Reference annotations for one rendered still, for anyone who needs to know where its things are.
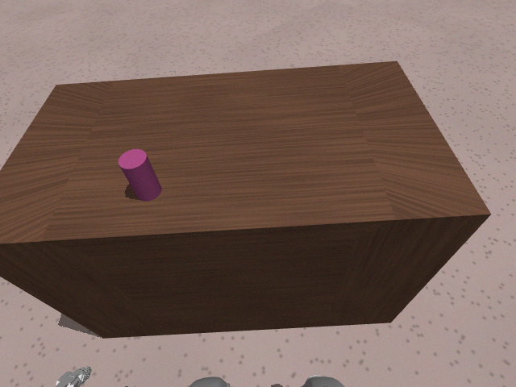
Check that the left robot hand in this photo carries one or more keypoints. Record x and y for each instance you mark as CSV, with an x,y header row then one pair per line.
x,y
74,379

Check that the can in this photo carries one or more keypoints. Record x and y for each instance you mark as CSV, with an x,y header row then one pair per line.
x,y
140,174

